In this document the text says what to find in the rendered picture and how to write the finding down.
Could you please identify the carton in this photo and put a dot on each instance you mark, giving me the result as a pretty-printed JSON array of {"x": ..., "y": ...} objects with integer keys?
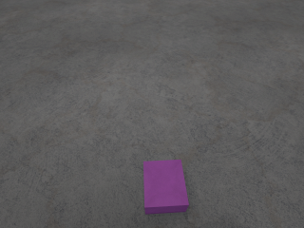
[{"x": 164, "y": 187}]

